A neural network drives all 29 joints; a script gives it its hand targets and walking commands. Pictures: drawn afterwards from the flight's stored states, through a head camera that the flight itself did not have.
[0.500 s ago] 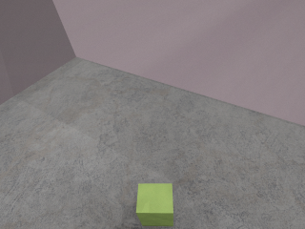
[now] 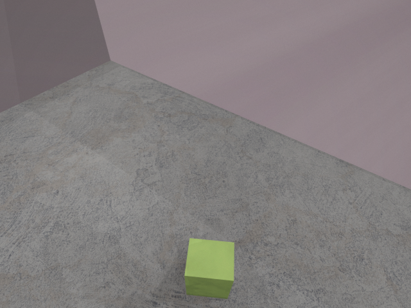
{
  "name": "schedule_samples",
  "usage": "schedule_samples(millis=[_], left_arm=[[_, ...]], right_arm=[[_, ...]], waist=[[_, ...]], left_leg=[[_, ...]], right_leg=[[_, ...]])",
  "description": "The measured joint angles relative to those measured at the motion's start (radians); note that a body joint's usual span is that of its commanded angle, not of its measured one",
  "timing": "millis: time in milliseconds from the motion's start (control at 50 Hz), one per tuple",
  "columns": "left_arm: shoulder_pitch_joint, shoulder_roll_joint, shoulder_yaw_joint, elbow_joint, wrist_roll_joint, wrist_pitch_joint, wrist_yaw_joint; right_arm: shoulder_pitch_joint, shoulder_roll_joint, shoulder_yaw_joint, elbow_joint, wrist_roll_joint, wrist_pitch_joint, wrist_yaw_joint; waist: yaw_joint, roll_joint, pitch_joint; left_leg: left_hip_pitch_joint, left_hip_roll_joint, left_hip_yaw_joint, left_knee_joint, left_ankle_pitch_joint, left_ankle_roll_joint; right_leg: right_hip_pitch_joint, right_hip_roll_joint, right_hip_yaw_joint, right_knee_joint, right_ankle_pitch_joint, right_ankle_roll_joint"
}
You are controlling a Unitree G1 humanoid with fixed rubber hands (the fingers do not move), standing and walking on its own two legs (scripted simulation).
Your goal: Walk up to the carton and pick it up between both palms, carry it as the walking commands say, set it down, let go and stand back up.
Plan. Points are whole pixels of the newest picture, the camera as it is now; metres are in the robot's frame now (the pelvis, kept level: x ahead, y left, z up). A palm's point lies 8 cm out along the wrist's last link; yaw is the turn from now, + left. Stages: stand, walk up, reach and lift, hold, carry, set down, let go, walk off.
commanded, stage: walk up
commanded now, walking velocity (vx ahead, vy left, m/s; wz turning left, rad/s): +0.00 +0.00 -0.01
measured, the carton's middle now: (209, 269) +0.42 +0.00 -0.64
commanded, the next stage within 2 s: stand in 0.24 s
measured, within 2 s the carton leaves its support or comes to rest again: neither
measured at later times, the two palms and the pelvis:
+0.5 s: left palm out of the picture +0.05 +0.24 -0.14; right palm out of the picture +0.04 -0.23 -0.14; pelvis +0.00 +0.00 -0.01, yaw +1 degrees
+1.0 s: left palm out of the picture +0.16 +0.22 -0.17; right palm out of the picture +0.16 -0.21 -0.17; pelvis -0.03 +0.00 -0.06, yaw +1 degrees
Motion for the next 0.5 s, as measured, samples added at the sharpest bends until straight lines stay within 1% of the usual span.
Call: schedule_samples(millis=[40,80,160,220,300,440,460,500], left_arm=[[-0.001,0.006,0.000,0.012,0.000,0.010,-0.003],[-0.003,0.008,0.001,0.020,0.002,0.010,-0.006],[-0.005,0.003,-0.004,0.033,0.004,-0.001,-0.001],[-0.011,-0.020,-0.009,0.049,0.007,-0.008,0.001],[-0.018,-0.042,-0.017,0.053,0.006,-0.018,0.004],[-0.024,-0.062,-0.018,0.060,0.000,-0.022,0.012],[-0.015,-0.055,-0.036,-0.012,-0.017,0.012,0.011],[-0.064,-0.040,-0.030,-0.164,-0.041,0.092,0.012]], right_arm=[[0.004,0.020,0.013,0.007,0.001,-0.011,0.000],[0.002,0.033,0.022,0.015,0.003,-0.021,-0.004],[-0.002,0.045,0.025,0.030,0.013,-0.028,-0.006],[0.001,0.035,0.020,0.042,0.019,-0.026,-0.007],[0.022,0.021,0.014,0.062,0.023,-0.024,-0.010],[0.065,0.012,0.016,0.088,0.020,-0.022,-0.012],[0.078,0.009,0.034,0.025,0.031,0.014,-0.012],[0.036,0.000,0.032,-0.108,0.054,0.102,-0.018]], waist=[[0.001,-0.013,-0.002],[-0.001,-0.021,0.001],[-0.001,-0.038,0.007],[-0.011,-0.008,0.013],[-0.016,0.017,0.017],[-0.025,0.032,0.018],[-0.027,0.030,-0.009],[-0.038,0.027,-0.034]], left_leg=[[0.019,-0.001,0.000,-0.021,0.004,0.006],[0.030,-0.004,0.000,-0.032,0.010,0.009],[0.029,-0.025,0.010,-0.007,-0.007,0.012],[0.040,-0.017,0.003,-0.010,-0.009,0.012],[0.046,-0.014,-0.003,-0.015,-0.006,0.011],[0.047,-0.009,-0.009,-0.016,-0.007,0.007],[-0.005,-0.009,-0.010,0.016,-0.017,0.010],[-0.129,-0.011,-0.022,0.123,-0.051,0.011]], right_leg=[[0.002,0.012,0.009,0.035,-0.028,-0.004],[0.012,0.020,0.012,0.045,-0.021,-0.007],[0.080,0.014,0.009,-0.068,0.078,-0.002],[0.097,0.021,0.002,-0.082,0.080,0.002],[0.111,0.024,-0.006,-0.098,0.084,0.002],[0.117,0.029,-0.012,-0.105,0.085,-0.003],[0.063,0.031,-0.009,-0.070,0.070,-0.006],[-0.053,0.026,-0.015,0.029,0.037,-0.016]])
